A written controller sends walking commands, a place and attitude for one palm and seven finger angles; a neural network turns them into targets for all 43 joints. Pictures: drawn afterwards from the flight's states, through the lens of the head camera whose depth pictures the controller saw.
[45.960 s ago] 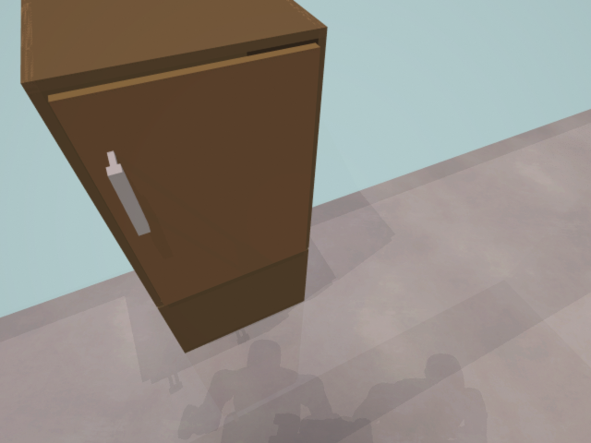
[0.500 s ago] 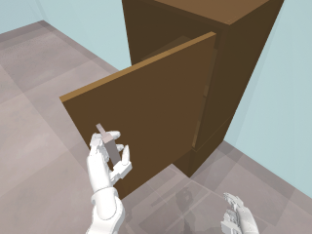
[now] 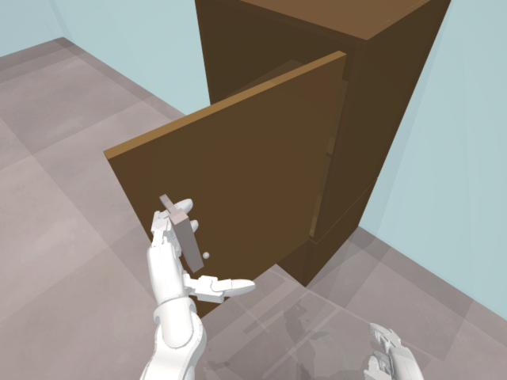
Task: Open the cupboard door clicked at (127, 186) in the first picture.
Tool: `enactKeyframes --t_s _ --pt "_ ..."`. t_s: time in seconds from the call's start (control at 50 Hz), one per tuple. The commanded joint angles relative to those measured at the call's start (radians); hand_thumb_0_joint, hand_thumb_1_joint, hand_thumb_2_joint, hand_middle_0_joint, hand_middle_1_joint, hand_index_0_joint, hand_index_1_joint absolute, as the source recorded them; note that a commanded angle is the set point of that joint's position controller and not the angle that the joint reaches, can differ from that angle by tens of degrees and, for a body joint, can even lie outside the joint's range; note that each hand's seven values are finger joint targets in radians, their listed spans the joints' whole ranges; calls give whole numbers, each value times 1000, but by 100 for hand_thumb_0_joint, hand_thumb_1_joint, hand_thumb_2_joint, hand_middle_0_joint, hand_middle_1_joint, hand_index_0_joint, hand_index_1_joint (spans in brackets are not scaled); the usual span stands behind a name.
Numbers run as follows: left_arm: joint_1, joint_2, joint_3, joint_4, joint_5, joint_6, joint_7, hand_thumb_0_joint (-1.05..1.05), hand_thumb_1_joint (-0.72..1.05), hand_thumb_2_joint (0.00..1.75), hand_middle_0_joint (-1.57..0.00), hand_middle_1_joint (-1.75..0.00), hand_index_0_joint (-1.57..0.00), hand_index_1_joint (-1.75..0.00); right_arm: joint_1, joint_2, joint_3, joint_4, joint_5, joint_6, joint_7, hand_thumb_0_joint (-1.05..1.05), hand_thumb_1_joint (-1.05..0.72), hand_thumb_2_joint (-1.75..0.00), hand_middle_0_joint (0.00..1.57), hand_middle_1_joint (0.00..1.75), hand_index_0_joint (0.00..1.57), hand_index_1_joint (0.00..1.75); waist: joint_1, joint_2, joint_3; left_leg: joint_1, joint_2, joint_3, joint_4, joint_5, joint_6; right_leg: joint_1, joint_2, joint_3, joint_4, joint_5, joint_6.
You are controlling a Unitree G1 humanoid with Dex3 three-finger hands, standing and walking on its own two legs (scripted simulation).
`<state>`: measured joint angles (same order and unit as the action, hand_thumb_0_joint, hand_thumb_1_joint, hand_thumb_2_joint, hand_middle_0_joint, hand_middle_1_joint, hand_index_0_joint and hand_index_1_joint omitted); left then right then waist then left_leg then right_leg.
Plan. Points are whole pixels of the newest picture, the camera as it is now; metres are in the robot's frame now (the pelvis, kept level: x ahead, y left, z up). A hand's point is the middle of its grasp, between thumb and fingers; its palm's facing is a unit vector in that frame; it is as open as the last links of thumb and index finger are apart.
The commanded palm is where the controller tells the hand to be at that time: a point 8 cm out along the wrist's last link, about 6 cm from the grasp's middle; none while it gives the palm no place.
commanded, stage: open thumb and fingers to let go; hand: left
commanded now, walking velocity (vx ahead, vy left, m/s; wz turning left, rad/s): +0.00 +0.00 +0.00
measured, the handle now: (181, 234) +0.32 +0.14 +0.06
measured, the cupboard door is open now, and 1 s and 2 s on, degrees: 81 82 82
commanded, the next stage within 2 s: slide the hand sideways off the handle in 0.10 s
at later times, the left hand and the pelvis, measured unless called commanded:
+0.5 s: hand (193, 276) +0.25 +0.11 +0.07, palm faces -0.12 -0.99 +0.00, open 16.3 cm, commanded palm +0.22 +0.15 +0.06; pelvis -0.01 +0.02 +0.00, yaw +0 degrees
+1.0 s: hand (166, 304) +0.21 +0.14 +0.07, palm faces -0.03 -1.00 -0.03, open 16.4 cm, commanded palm +0.18 +0.20 +0.06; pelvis +0.00 +0.03 -0.01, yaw -1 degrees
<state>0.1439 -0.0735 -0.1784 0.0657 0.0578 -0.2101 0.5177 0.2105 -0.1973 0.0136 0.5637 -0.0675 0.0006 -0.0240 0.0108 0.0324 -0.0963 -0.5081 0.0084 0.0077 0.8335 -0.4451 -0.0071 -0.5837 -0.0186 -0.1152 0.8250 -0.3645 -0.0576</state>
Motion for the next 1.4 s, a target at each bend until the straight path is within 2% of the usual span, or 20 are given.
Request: enactKeyframes --t_s 0.0,0.06,0.18,0.2,0.22,0.26,0.3,0.32,0.36,0.4,0.42,0.52,0.66,0.78,0.88,1.02,1.12,1.26,1.34,1.38 --pt "-238 -20 11 -216 31 -62 33 0 -50 30 -18 -45 -18 -45 -112 -77 -26 -165 1 -58 -9 0 -90 -90 20 30 20 30 -6 -88 -154 -46 -29 -20 -109 135 19 183 -20 105 -162 66 30" --pt "-238 -37 3 -195 39 -52 49 0 -50 30 -15 -30 -15 -30 -115 -75 -26 -165 -1 -56 -7 0 -90 -90 20 30 20 30 -2 -89 -160 -46 -29 -22 -109 130 18 172 -15 94 -152 56 29" --pt "-285 -61 -25 -187 46 -43 60 0 -50 30 -15 -30 -15 -30 -116 -76 -25 -157 1 -53 -4 0 -90 -90 20 30 20 30 -10 -90 -181 -34 -25 -31 -107 139 15 152 -7 75 -129 61 25" --pt "-290 21 -206 -182 135 -76 -142 0 -50 30 -15 -30 -15 -30 -52 -109 -17 -129 2 -63 -1 0 -90 -90 20 30 20 30 -81 -142 -147 -20 -24 -25 -90 154 32 126 -13 96 -110 149 27" --pt "-330 104 -113 -238 93 -108 -255 0 -50 30 -15 -30 -15 -30 -44 -113 -29 -155 13 -66 -9 0 -90 -90 20 30 20 30 -55 -96 -209 -23 -25 -24 -83 181 37 163 -19 101 -97 203 20" --pt "-318 169 -73 -263 63 -145 -376 0 -50 30 -15 -30 -15 -30 -49 -107 -24 -163 18 -77 -23 0 -90 -90 20 30 20 30 -27 -55 -256 -19 -30 -21 -86 198 38 216 -22 114 -82 242 20" --pt "-314 130 -126 -254 4 -151 -505 0 -50 30 -15 -30 -15 -30 -47 -111 -14 -180 39 -104 -27 0 -90 -90 20 30 20 30 -47 -57 -201 -10 -28 -31 -95 171 37 183 -16 103 -95 206 21" --pt "-322 103 -142 -244 -58 -137 -570 0 -50 30 -15 -30 -15 -30 -54 -114 -8 -186 54 -118 -29 0 -90 -90 20 30 20 30 -56 -25 -177 1 -28 -34 -102 154 35 173 -13 103 -110 184 18" --pt "-278 120 -52 -239 -167 -111 -616 0 -50 30 -15 -30 -15 -30 -70 -116 -5 -199 75 -145 -39 0 -90 -90 20 30 20 30 -30 -71 -160 -15 -26 -43 -120 105 27 187 -4 94 -137 106 24" --pt "-225 127 12 -233 -220 -82 -604 0 -50 30 -15 -30 -15 -30 -78 -118 -1 -208 83 -168 -41 0 -90 -90 20 30 20 30 -12 -119 -140 -30 -28 -49 -138 69 21 184 -3 83 -156 32 29" --pt "-189 136 34 -234 -225 -75 -590 0 -50 30 -15 -30 -15 -30 -86 -119 2 -213 84 -176 -36 0 -90 -90 20 30 20 30 8 -92 -125 -36 -32 -49 -148 72 18 186 -3 79 -153 20 24" --pt "-15 147 51 -318 -147 -73 -487 0 -50 30 -15 -30 -15 -30 -53 -116 -9 -237 68 -188 1 0 -90 -90 20 30 20 30 34 -52 -142 -15 -21 -47 -152 175 6 169 1 44 -85 117 16" --pt "80 183 36 -443 -78 -87 -455 0 -50 30 -15 -30 -15 -30 -33 -120 -14 -272 56 -173 14 0 -90 -90 20 30 20 30 7 -29 -109 -50 -14 -38 -116 128 10 103 4 54 -60 74 17" --pt "174 202 67 -533 -125 -100 -493 0 -50 30 -15 -30 -15 -30 -23 -121 -15 -285 60 -185 -2 0 -90 -90 20 30 20 30 8 -41 -160 -56 -17 -39 -87 164 11 127 10 55 -43 126 20" --pt "265 198 58 -550 -144 -100 -538 0 -50 30 -15 -30 -15 -30 -8 -126 -15 -290 65 -198 -7 0 -90 -90 20 30 20 30 0 -41 -133 -78 -17 -45 -69 182 8 103 12 47 -25 146 24" --pt "380 285 172 -586 -173 -98 -578 0 -50 30 -15 -30 -15 -30 8 -130 -26 -298 68 -201 -18 0 -90 -90 20 30 20 30 21 -53 -167 -112 -24 -38 -38 222 10 146 12 63 -7 203 22" --pt "475 290 211 -622 -223 -127 -622 0 -50 30 -15 -30 -15 -30 4 -125 -32 -300 76 -204 -19 0 -90 -90 20 30 20 30 24 -44 -169 -129 -28 -32 -11 249 12 158 14 72 0 248 24" --pt "476 347 282 -587 -262 -159 -693 0 -50 30 -15 -30 -15 -30 1 -139 -42 -285 83 -210 -32 0 -90 -90 20 30 20 30 -1 -53 -103 -194 -27 -38 29 160 14 91 12 94 -12 124 27" --pt "494 368 327 -599 -296 -163 -725 0 -50 30 -15 -30 -15 -30 -9 -137 -45 -289 90 -214 -39 0 -90 -90 20 30 20 30 12 -10 -139 -195 -32 -33 44 156 14 109 7 111 -16 102 26" --pt "474 350 303 -616 -306 -167 -734 0 -50 30 -15 -30 -15 -30 -11 -139 -41 -295 92 -222 -41 0 -90 -90 20 30 20 30 8 -5 -152 -180 -31 -39 40 162 14 99 11 96 -7 105 27"
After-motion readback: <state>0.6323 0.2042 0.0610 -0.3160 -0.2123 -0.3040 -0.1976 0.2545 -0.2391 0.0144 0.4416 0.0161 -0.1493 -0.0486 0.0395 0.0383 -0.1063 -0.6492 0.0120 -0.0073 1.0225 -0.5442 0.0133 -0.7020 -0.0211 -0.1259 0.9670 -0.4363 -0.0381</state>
